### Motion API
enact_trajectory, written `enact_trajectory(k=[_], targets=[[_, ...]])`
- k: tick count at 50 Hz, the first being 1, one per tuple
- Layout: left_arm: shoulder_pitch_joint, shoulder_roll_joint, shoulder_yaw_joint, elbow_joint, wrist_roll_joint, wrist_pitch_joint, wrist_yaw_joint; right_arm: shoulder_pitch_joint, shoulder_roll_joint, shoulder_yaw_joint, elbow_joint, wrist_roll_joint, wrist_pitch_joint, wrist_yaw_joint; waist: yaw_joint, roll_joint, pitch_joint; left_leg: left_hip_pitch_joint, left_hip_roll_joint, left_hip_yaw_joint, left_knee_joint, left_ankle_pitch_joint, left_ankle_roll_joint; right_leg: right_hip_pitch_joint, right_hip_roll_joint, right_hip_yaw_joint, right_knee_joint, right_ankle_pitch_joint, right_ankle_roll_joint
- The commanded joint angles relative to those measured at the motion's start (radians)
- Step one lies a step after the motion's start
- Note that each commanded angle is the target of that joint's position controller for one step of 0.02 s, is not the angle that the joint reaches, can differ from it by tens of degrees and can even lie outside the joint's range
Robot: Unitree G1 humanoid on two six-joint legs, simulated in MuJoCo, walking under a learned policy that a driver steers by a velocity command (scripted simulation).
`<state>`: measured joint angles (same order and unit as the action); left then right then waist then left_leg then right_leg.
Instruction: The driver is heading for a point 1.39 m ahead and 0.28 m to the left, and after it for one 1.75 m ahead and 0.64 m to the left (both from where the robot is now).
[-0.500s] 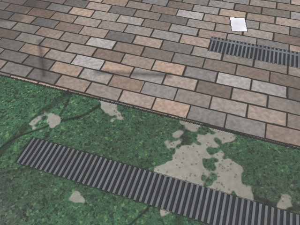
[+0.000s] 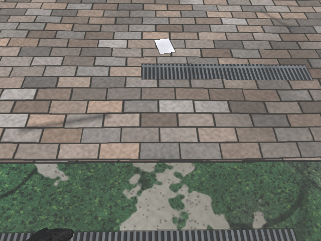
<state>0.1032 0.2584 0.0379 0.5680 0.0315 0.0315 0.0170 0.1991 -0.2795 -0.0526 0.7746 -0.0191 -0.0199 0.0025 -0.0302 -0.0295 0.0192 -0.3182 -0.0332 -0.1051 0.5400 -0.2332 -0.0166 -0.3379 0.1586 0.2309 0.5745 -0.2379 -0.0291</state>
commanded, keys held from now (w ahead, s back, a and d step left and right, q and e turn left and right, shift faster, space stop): q+shift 0.50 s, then e+shift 0.50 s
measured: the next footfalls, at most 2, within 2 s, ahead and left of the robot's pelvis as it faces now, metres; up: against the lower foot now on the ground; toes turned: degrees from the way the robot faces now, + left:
right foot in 0.34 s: +0.06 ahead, -0.10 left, +0.00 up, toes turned +24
left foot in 0.74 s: -0.01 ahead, +0.15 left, +0.00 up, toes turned +21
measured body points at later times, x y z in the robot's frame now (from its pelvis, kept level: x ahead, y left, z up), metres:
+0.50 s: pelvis +0.01 -0.02 +0.01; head +0.05 -0.02 +0.46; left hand +0.05 +0.30 -0.07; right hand +0.26 -0.26 -0.09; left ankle -0.04 +0.12 -0.65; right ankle +0.02 -0.12 -0.73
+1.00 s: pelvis +0.00 +0.01 +0.01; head +0.05 +0.02 +0.45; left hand +0.03 +0.32 -0.10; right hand +0.25 -0.20 -0.09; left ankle -0.05 +0.14 -0.73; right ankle +0.04 -0.11 -0.68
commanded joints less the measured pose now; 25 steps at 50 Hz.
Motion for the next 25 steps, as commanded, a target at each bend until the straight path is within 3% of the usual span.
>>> enact_trajectory(k=[1, 3, 5, 6, 8, 11, 13, 15, 16, 17, 18, 19, 20, 21, 23, 25], targets=[[0.060, 0.152, 0.052, -0.048, 0.001, -0.025, 0.010, -0.134, -0.166, -0.033, -0.125, 0.012, -0.008, -0.002, 0.092, 0.240, -0.009, -0.039, 0.226, -0.357, -0.226, 0.145, 0.196, 0.063, -0.073, -0.105, 0.022, -0.102, 0.042], [-0.025, 0.134, 0.060, -0.058, -0.014, -0.025, 0.015, -0.054, -0.219, -0.058, -0.122, 0.039, 0.008, -0.014, 0.029, 0.223, -0.014, 0.041, 0.218, -0.413, -0.210, 0.134, 0.202, -0.016, -0.048, -0.145, 0.082, -0.126, 0.055], [-0.054, 0.106, 0.061, -0.067, -0.026, -0.028, 0.011, 0.012, -0.232, -0.073, -0.124, 0.035, 0.012, -0.029, -0.014, 0.223, -0.045, 0.158, 0.238, -0.489, -0.210, 0.207, 0.241, -0.134, -0.037, -0.113, 0.252, -0.300, 0.074], [-0.045, 0.099, 0.063, -0.061, -0.032, -0.031, 0.011, 0.018, -0.224, -0.076, -0.127, 0.034, 0.013, -0.033, -0.010, 0.202, -0.066, 0.201, 0.233, -0.490, -0.196, 0.270, 0.245, -0.172, -0.036, -0.100, 0.329, -0.329, 0.085], [-0.032, 0.080, 0.062, -0.043, -0.041, -0.037, 0.013, -0.007, -0.201, -0.081, -0.141, 0.047, 0.028, -0.041, 0.006, 0.172, -0.103, 0.259, 0.192, -0.456, -0.164, 0.337, 0.211, -0.194, -0.048, -0.091, 0.313, -0.299, 0.099], [-0.035, 0.054, 0.057, -0.022, -0.054, -0.048, 0.006, -0.032, -0.188, -0.091, -0.161, 0.054, 0.066, -0.050, 0.008, 0.193, -0.145, 0.256, 0.135, -0.447, -0.151, 0.338, 0.175, -0.102, -0.030, -0.116, 0.143, -0.212, 0.106], [-0.006, 0.066, 0.062, -0.002, -0.059, -0.054, -0.005, -0.042, -0.194, -0.098, -0.174, 0.054, 0.076, -0.048, 0.015, 0.227, -0.158, 0.224, 0.123, -0.476, -0.160, 0.309, 0.172, -0.010, -0.023, -0.116, 0.022, -0.168, 0.098], [0.053, 0.092, 0.075, 0.029, -0.058, -0.058, -0.008, -0.069, -0.193, -0.099, -0.187, 0.071, 0.074, -0.044, 0.049, 0.237, -0.156, 0.167, 0.098, -0.500, -0.156, 0.206, 0.151, 0.108, -0.039, -0.116, -0.169, -0.049, 0.081], [0.093, 0.115, 0.086, 0.051, -0.057, -0.056, -0.005, -0.077, -0.178, -0.094, -0.194, 0.080, 0.072, -0.045, 0.066, 0.223, -0.156, 0.082, 0.060, -0.474, -0.133, 0.095, 0.117, 0.225, -0.085, -0.117, -0.281, 0.058, 0.061], [0.086, 0.159, 0.095, 0.050, -0.046, -0.049, 0.000, -0.010, -0.131, -0.082, -0.183, 0.072, 0.074, -0.044, 0.028, 0.096, -0.178, -0.063, -0.024, -0.376, 0.008, -0.188, 0.070, 0.371, -0.245, 0.008, -0.298, 0.082, 0.004], [0.032, 0.239, 0.102, 0.018, 0.004, -0.043, -0.003, 0.019, -0.117, -0.081, -0.205, 0.066, 0.065, -0.043, -0.010, -0.198, -0.137, -0.281, -0.160, -0.185, 0.235, -0.382, 0.021, 0.348, -0.476, 0.270, -0.304, 0.214, -0.135], [-0.004, 0.211, 0.099, 0.006, 0.034, -0.053, -0.005, 0.013, -0.209, -0.108, -0.206, 0.047, 0.050, -0.037, -0.011, -0.178, -0.077, -0.324, -0.054, -0.162, 0.431, -0.360, -0.022, 0.240, -0.571, 0.296, -0.324, 0.272, -0.207], [-0.066, 0.156, 0.083, -0.008, 0.023, -0.058, 0.004, 0.024, -0.255, -0.122, -0.183, 0.048, 0.052, -0.034, -0.031, -0.101, -0.044, -0.307, -0.021, -0.125, 0.524, -0.284, -0.036, 0.201, -0.510, 0.174, -0.305, 0.268, -0.185], [-0.096, 0.123, 0.073, -0.013, 0.006, -0.058, 0.013, 0.047, -0.237, -0.121, -0.158, 0.046, 0.061, -0.037, -0.036, -0.057, -0.032, -0.308, -0.015, -0.105, 0.570, -0.209, -0.046, 0.196, -0.427, 0.066, -0.285, 0.226, -0.142], [-0.085, 0.109, 0.061, -0.007, -0.017, -0.052, 0.030, 0.063, -0.180, -0.104, -0.155, 0.043, 0.074, -0.033, -0.018, -0.081, -0.015, -0.363, 0.006, -0.056, 0.698, -0.128, -0.067, 0.214, -0.377, -0.057, -0.254, 0.352, -0.129], [-0.025, 0.117, 0.059, 0.006, -0.009, -0.043, 0.037, -0.002, -0.157, -0.087, -0.198, 0.054, 0.071, -0.026, 0.023, -0.088, -0.008, -0.414, 0.051, 0.017, 0.682, -0.087, -0.093, 0.255, -0.371, -0.131, -0.256, 0.447, -0.160]])
Velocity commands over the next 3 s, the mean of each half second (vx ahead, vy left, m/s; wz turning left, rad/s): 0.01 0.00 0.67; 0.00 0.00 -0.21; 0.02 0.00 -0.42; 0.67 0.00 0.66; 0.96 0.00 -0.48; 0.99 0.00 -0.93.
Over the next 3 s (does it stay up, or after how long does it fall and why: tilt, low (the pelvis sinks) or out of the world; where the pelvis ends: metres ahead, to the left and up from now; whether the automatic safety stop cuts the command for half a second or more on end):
stays up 1.12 0.43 0.00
